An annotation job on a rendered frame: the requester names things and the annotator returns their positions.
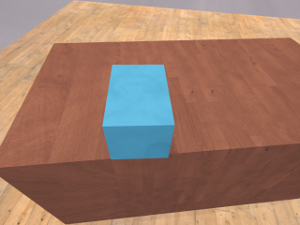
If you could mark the pedestal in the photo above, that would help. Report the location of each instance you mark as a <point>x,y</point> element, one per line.
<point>236,137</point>

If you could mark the carton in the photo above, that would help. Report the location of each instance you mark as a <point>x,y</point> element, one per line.
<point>138,119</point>

